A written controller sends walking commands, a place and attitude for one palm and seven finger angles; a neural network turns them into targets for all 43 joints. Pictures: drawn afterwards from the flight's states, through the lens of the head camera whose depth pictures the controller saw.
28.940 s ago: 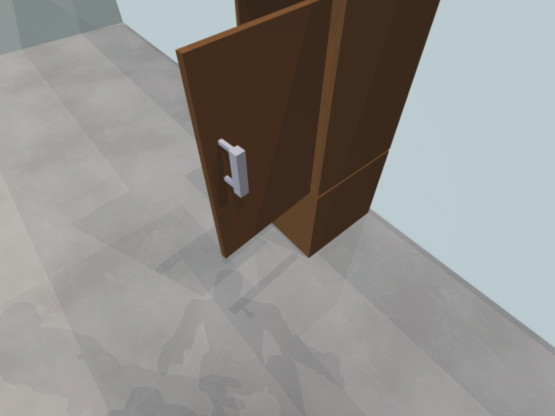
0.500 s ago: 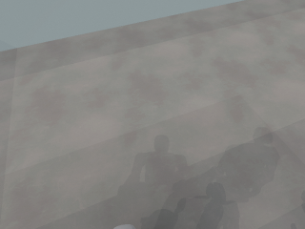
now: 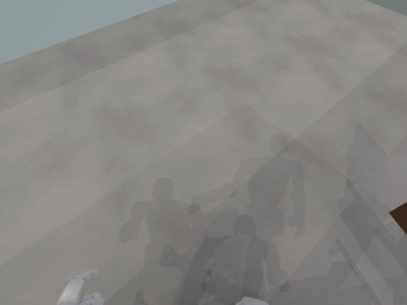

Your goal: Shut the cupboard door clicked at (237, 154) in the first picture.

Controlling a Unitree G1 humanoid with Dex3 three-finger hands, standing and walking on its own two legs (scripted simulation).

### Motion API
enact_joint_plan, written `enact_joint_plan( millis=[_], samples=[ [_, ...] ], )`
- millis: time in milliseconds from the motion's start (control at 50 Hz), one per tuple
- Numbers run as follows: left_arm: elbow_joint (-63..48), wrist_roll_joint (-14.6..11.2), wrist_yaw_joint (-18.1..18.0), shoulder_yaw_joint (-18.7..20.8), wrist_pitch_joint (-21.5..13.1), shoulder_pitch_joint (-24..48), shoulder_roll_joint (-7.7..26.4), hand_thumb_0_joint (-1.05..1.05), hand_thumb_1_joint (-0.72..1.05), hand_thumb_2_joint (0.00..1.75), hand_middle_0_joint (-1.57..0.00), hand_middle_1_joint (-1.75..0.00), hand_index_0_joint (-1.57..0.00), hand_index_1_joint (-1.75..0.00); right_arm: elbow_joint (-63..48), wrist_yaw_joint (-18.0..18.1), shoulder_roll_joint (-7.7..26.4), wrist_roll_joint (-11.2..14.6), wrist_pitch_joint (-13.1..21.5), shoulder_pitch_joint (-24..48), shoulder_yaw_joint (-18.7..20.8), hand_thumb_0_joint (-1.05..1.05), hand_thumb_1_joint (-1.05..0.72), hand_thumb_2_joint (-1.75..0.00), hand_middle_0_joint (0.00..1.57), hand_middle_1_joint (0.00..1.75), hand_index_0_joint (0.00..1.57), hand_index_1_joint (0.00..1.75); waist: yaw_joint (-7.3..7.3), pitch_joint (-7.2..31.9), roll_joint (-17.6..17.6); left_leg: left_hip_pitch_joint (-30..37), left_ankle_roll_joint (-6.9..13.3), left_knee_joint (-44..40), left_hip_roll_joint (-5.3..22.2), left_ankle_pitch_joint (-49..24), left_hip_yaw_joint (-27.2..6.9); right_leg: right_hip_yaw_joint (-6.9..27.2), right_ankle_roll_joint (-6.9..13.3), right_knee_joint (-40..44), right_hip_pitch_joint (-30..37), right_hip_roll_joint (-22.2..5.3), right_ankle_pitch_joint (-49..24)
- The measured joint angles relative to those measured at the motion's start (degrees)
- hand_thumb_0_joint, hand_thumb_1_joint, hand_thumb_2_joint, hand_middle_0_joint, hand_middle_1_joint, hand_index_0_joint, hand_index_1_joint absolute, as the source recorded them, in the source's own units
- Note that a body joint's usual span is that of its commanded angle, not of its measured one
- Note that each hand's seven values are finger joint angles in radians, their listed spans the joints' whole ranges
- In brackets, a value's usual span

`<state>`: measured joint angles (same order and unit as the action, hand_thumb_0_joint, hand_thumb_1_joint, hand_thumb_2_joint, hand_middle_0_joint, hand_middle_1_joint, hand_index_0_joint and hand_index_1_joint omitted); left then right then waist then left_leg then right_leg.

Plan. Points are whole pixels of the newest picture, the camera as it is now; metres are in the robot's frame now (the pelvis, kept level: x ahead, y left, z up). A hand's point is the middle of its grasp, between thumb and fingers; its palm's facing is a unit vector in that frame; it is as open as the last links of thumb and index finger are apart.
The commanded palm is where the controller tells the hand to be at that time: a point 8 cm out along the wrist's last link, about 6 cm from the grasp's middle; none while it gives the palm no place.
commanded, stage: turn to face it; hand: left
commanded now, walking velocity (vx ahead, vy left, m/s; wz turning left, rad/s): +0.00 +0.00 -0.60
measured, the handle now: out of the picture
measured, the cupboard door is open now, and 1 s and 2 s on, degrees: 67 67 67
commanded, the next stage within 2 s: take the last steps up to it in 1.92 s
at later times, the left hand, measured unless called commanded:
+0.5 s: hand (127, 296) +0.15 +0.18 -0.19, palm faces -0.22 -0.96 -0.19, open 7.4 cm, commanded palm none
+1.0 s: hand (176, 250) +0.25 +0.08 -0.15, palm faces -0.54 -0.79 -0.29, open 7.3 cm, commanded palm none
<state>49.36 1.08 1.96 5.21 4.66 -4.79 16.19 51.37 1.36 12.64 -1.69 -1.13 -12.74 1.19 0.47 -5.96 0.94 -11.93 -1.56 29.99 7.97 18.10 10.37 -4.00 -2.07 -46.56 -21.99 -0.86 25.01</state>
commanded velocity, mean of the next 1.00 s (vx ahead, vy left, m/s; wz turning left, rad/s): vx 0.00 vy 0.00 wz -0.60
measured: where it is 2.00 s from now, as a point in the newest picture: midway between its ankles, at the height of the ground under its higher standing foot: outside the picture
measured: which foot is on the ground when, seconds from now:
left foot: down 0.00-0.06, up 0.08-0.44, down 0.46-0.86, up 0.88-1.00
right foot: up 0.00-0.04, down 0.06-0.46, up 0.48-0.84, down 0.86-1.00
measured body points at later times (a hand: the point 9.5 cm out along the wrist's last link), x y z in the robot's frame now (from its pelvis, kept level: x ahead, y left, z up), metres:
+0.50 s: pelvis +0.04 +0.01 -0.01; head +0.09 +0.02 +0.44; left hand +0.16 +0.23 -0.17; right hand +0.08 -0.27 -0.13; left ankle +0.07 +0.12 -0.74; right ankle -0.01 -0.12 -0.73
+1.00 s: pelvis +0.03 -0.03 -0.01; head +0.06 -0.07 +0.44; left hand +0.28 +0.12 -0.13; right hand -0.08 -0.28 -0.16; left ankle +0.07 +0.11 -0.67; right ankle -0.03 -0.11 -0.74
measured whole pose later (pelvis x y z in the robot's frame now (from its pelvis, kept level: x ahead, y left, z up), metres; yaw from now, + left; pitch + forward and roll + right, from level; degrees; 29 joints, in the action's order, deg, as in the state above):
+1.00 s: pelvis +0.03 -0.03 -0.01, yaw -34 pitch +1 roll +0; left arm 49.5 1.0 0.3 3.1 2.2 -7.1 12.8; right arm 52.9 1.4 16.6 -0.7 -4.0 -11.9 3.0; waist 1.2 -5.2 3.0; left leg -27.1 -4.6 63.2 5.7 26.2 3.1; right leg -1.4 1.5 -32.0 -16.3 0.5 17.1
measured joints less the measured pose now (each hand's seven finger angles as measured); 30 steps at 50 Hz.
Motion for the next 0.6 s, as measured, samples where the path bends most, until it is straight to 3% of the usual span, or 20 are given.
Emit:
enact_joint_plan(
  millis=[60,80,140,200,360,420,460,520,600],
  samples=[
    [-1.20,0.09,0.23,-0.63,-0.85,0.29,-0.16,0.01,0.91,0.90,-0.19,-0.30,-0.20,-0.30,0.11,-0.45,0.91,0.35,-0.49,-0.85,0.51,0.00,-0.90,-0.90,0.20,0.30,0.21,0.30,0.42,0.44,0.79,-1.10,-1.33,4.66,1.30,2.95,1.84,-0.80,1.26,11.35,5.06,-0.05,-8.02],
    [-1.43,0.27,0.04,-0.79,-1.60,0.24,-0.34,0.01,0.91,0.90,-0.19,-0.30,-0.20,-0.30,0.28,-0.60,1.36,0.59,-0.85,-0.83,0.78,0.00,-0.90,-0.90,0.20,0.30,0.21,0.30,0.35,0.61,1.12,-2.69,-1.61,8.77,1.57,5.26,1.38,-0.49,3.08,12.44,5.43,0.36,-6.96],
    [-1.55,0.04,-1.03,-1.74,-2.72,-0.35,-2.03,0.01,0.91,0.90,-0.20,-0.30,-0.20,-0.30,0.99,0.00,2.88,1.04,-2.68,1.06,1.28,0.00,-0.90,-0.90,0.20,0.29,0.20,0.30,0.61,-0.15,2.61,-9.88,-2.15,26.26,-1.25,12.15,-5.63,0.88,4.41,11.10,4.43,1.56,-5.67],
    [-1.18,-0.07,-1.79,-2.21,-2.38,-1.72,-3.22,0.01,0.91,0.90,-0.20,-0.30,-0.20,-0.30,0.67,0.04,3.07,1.11,-2.76,2.53,1.41,0.00,-0.91,-0.90,0.20,0.29,0.20,0.30,0.57,-0.44,1.97,-14.71,-2.95,34.07,-3.10,8.27,-8.03,2.89,4.09,14.68,5.62,2.16,-8.06],
    [0.87,0.27,-1.62,-2.43,-1.98,-5.17,-4.63,0.01,0.91,0.90,-0.20,-0.30,-0.21,-0.30,-1.23,-0.11,1.63,1.32,-2.11,4.38,1.08,0.00,-0.91,-0.90,0.20,0.29,0.20,0.30,-0.69,0.55,-1.08,-14.77,-3.54,22.55,-4.79,5.35,-9.84,7.46,3.83,18.28,6.77,3.33,-9.92],
    [1.57,0.38,-1.60,-1.94,-1.56,-6.19,-4.34,0.01,0.91,0.90,-0.20,-0.30,-0.21,-0.30,-1.85,0.04,0.86,1.62,-1.53,4.93,0.82,0.00,-0.91,-0.90,0.20,0.29,0.20,0.30,-1.38,0.99,-2.29,-11.59,-3.04,13.99,-5.81,4.29,-9.88,9.40,3.02,16.94,6.14,3.80,-9.16],
    [1.90,0.11,-1.61,-1.55,-1.04,-6.98,-3.98,0.01,0.90,0.90,-0.20,-0.30,-0.21,-0.30,-2.52,0.13,0.66,1.66,-0.58,4.59,0.41,0.00,-0.91,-0.90,0.20,0.29,0.20,0.30,-1.52,1.81,-2.53,-7.70,-2.30,4.29,-5.90,-0.74,-9.76,10.53,2.17,14.60,4.93,4.59,-7.86],
    [2.46,-0.11,-1.31,-0.78,-0.21,-6.67,-2.48,0.01,0.91,0.90,-0.20,-0.30,-0.21,-0.30,-2.95,0.27,-0.42,0.80,0.39,4.32,-0.43,0.00,-0.91,-0.90,0.20,0.29,0.20,0.30,-1.87,1.49,-4.02,-7.15,1.53,4.50,-5.59,-0.78,-7.52,9.49,1.26,1.11,0.07,4.44,2.17],
    [2.54,0.05,-0.42,0.23,0.17,-5.75,-0.96,0.01,0.91,0.90,-0.20,-0.30,-0.21,-0.30,-3.21,0.57,-1.34,0.23,0.55,2.85,-1.30,0.00,-0.91,-0.90,0.20,0.29,0.20,0.30,-2.13,0.76,-3.70,-4.10,2.16,1.09,-3.76,-1.50,-5.03,5.13,-0.70,-16.43,-5.38,2.71,3.28]
  ],
)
